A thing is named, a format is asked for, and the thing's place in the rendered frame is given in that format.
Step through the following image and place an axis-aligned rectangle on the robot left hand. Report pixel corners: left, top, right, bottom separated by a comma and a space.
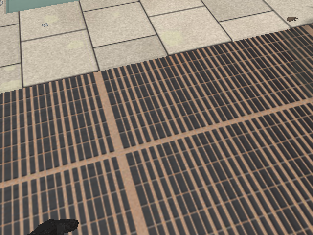
26, 218, 79, 235

